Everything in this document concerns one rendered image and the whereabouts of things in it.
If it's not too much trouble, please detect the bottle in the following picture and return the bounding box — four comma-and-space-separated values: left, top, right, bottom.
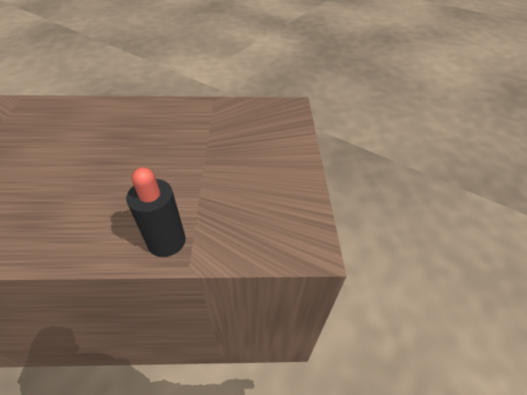
126, 167, 185, 257

